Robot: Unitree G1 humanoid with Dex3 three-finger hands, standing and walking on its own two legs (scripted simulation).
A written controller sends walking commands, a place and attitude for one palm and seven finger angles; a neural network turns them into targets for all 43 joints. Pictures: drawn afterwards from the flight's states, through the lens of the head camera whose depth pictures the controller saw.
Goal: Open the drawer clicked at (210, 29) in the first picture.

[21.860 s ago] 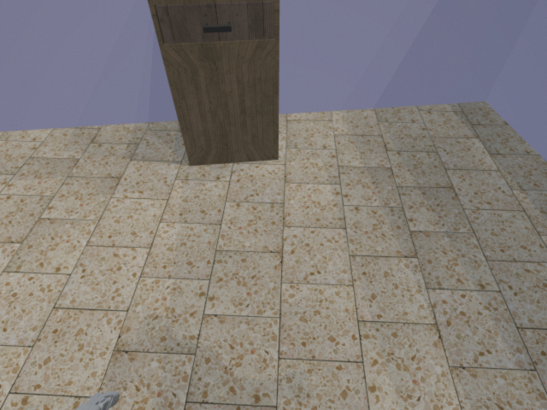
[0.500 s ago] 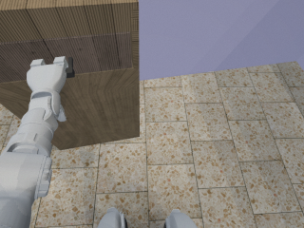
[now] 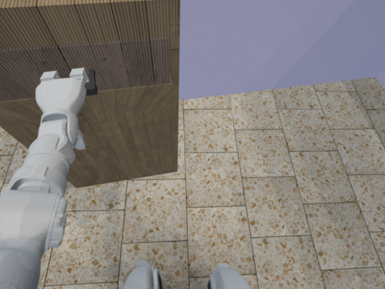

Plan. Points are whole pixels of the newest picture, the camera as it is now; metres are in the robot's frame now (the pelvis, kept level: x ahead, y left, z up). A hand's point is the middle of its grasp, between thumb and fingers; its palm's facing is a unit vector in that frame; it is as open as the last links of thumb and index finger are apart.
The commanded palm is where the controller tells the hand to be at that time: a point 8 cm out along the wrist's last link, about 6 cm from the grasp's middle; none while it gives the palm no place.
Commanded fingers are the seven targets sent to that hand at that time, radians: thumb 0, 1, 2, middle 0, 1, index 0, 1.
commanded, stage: close the thumb around the handle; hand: left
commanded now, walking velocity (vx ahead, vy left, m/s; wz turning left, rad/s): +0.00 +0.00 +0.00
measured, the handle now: (70, 83) +0.56 +0.24 +0.03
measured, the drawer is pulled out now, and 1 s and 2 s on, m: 0.00 0.01 0.10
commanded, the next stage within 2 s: pull the drawer open in 0.60 s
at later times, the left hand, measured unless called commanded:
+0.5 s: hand (73, 108) +0.51 +0.23 +0.01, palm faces -0.06 -0.02 -1.00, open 5.9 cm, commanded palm +0.49 +0.22 +0.06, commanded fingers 0.00 0.90 0.90 -0.40 -1.35 -0.40 -1.35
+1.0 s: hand (74, 111) +0.50 +0.23 +0.01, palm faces -0.06 -0.04 -1.00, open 5.5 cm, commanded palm +0.46 +0.22 +0.06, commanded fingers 0.00 0.90 0.90 -0.40 -1.35 -0.40 -1.35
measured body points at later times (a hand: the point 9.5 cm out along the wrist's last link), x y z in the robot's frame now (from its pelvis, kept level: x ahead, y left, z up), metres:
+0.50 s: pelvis +0.00 +0.00 +0.00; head +0.13 +0.01 +0.43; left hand +0.51 +0.23 +0.06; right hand -0.02 -0.27 -0.12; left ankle +0.03 +0.11 -0.68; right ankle -0.02 -0.15 -0.68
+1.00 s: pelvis +0.02 +0.00 +0.01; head +0.14 +0.00 +0.44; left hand +0.50 +0.23 +0.06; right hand +0.02 -0.27 -0.12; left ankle +0.03 +0.11 -0.68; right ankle -0.02 -0.15 -0.68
